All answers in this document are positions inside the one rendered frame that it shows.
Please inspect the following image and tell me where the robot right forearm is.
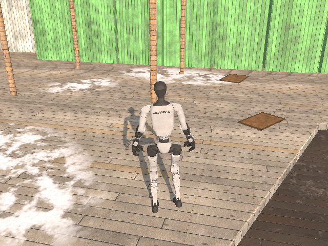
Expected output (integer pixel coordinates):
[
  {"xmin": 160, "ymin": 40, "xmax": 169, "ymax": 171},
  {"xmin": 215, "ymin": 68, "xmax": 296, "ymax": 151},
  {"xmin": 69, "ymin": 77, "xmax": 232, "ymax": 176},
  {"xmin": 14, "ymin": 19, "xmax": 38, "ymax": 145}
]
[{"xmin": 183, "ymin": 123, "xmax": 193, "ymax": 142}]

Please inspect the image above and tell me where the right robot thigh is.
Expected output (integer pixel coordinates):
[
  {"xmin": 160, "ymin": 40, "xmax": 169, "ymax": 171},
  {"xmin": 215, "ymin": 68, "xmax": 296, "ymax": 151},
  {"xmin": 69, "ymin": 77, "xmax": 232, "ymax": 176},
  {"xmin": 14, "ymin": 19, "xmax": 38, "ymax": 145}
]
[{"xmin": 170, "ymin": 142, "xmax": 182, "ymax": 174}]

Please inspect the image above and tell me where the robot right hand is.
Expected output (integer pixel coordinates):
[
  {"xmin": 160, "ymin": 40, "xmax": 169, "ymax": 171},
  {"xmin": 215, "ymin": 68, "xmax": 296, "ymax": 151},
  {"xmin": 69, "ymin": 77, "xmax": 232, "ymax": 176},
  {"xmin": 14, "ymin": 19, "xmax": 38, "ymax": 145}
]
[{"xmin": 184, "ymin": 140, "xmax": 195, "ymax": 152}]

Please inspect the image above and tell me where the right robot upper arm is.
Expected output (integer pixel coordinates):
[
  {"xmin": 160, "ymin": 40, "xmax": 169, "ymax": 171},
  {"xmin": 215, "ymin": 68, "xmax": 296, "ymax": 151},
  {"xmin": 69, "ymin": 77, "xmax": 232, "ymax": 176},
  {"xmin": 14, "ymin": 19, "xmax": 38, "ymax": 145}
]
[{"xmin": 172, "ymin": 102, "xmax": 188, "ymax": 131}]

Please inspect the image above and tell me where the left robot upper arm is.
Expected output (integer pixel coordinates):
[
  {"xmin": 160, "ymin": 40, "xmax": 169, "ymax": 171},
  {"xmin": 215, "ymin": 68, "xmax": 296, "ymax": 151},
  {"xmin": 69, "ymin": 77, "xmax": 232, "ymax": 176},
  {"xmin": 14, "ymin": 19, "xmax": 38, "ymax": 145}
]
[{"xmin": 137, "ymin": 104, "xmax": 151, "ymax": 133}]

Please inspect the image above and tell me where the robot left hand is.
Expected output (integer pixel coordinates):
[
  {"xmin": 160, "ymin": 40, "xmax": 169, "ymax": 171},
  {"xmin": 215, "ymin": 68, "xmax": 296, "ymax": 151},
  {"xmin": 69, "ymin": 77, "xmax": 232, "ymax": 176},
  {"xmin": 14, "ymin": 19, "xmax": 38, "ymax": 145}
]
[{"xmin": 132, "ymin": 145, "xmax": 143, "ymax": 156}]

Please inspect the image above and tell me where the robot left forearm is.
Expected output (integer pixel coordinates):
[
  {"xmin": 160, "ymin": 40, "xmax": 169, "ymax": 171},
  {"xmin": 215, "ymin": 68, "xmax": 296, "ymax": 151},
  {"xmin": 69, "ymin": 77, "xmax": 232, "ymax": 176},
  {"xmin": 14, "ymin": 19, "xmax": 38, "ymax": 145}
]
[{"xmin": 133, "ymin": 125, "xmax": 142, "ymax": 146}]

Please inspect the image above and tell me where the robot thigh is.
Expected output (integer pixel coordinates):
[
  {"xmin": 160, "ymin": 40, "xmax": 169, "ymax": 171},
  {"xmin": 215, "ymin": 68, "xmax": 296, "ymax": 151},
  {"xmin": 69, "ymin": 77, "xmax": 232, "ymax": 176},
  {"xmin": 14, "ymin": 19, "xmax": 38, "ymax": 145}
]
[
  {"xmin": 170, "ymin": 142, "xmax": 182, "ymax": 174},
  {"xmin": 147, "ymin": 143, "xmax": 158, "ymax": 181}
]

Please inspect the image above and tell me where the left robot thigh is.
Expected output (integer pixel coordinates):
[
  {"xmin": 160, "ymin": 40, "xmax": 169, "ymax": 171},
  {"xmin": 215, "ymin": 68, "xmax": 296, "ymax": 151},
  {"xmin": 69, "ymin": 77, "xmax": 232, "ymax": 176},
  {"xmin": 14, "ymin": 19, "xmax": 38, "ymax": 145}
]
[{"xmin": 147, "ymin": 143, "xmax": 158, "ymax": 181}]

